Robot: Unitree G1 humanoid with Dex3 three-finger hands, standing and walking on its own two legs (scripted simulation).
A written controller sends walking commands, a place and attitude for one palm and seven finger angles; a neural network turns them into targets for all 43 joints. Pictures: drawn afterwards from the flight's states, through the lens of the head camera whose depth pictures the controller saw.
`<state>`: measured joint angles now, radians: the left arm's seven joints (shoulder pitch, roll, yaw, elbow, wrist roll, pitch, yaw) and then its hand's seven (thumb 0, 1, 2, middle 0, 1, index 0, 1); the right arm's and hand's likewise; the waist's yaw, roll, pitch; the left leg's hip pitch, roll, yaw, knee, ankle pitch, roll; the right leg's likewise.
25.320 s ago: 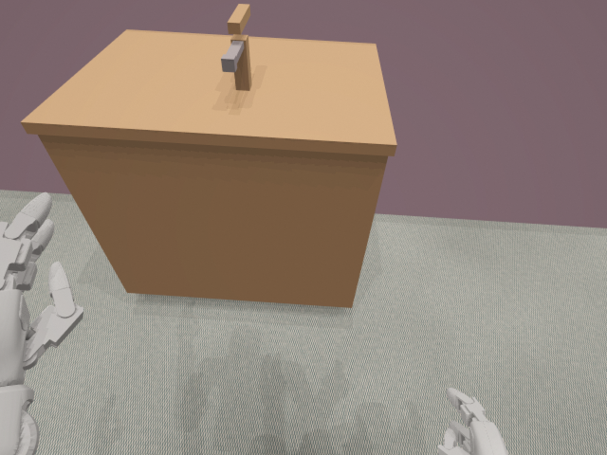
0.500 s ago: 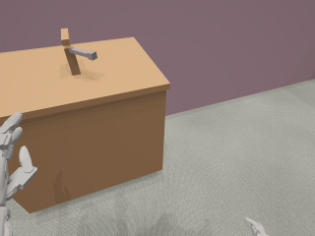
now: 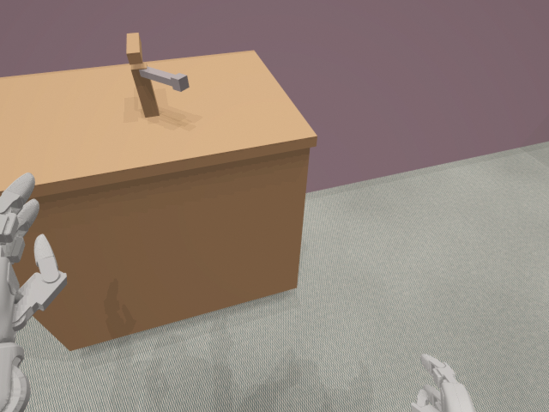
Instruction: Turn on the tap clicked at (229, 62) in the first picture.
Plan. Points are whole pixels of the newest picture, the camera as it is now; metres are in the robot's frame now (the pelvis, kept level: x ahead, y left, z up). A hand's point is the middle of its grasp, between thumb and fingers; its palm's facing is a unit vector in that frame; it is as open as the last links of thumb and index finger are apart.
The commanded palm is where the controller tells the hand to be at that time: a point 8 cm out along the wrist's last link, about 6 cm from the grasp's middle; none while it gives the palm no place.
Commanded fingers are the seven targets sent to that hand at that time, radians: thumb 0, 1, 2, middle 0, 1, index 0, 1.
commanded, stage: stand and check the lever's angle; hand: left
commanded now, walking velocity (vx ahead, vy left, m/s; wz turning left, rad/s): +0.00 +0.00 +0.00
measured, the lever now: (180, 82) +0.74 +0.26 +0.15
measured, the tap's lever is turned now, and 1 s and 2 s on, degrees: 41 41 41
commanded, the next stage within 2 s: take the last steps up to it in 0.10 s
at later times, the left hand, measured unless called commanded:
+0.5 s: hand (60, 269) +0.23 +0.26 +0.16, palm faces +0.46 -0.82 -0.34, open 7.4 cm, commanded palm +0.18 +0.29 +0.19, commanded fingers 0.00 0.90 0.90 -0.20 -0.30 -0.20 -0.30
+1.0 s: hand (156, 201) +0.34 +0.19 +0.16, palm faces +0.34 -0.82 -0.46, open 7.4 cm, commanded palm +0.29 +0.24 +0.19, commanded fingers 0.00 0.90 0.90 -0.20 -0.30 -0.20 -0.30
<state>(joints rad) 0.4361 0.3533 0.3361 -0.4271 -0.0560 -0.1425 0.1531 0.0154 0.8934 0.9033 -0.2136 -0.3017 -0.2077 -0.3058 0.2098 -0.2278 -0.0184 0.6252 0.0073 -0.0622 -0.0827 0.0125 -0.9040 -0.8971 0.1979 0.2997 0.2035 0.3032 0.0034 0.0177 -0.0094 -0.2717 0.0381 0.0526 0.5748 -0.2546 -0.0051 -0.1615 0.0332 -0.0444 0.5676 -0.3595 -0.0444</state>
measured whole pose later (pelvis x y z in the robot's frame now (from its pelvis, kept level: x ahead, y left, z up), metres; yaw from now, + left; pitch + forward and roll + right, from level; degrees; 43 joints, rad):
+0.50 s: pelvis +0.02 +0.01 +0.00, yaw +0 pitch -1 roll -1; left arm 0.44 0.32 0.32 -0.43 -0.04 -0.07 0.18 0.02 0.90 0.90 -0.21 -0.30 -0.21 -0.31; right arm 0.24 -0.19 0.02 0.61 -0.01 -0.04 -0.09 0.01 -0.90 -0.90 0.20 0.30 0.21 0.30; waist 0.01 0.03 -0.05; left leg -0.31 0.04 0.06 0.61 -0.29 0.02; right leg -0.18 0.04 -0.03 0.56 -0.37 -0.04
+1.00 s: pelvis +0.12 -0.04 -0.01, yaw -2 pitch -3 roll -1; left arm 0.47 0.38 0.34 -0.49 -0.05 -0.12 0.14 0.02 0.89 0.90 -0.21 -0.30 -0.21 -0.31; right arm 0.25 -0.21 0.00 0.65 0.01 -0.07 -0.06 0.01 -0.90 -0.90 0.20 0.30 0.21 0.30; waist -0.02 0.07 0.06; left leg -0.27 0.09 0.03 1.00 -0.53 0.01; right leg -0.34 -0.02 -0.15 0.68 -0.29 -0.05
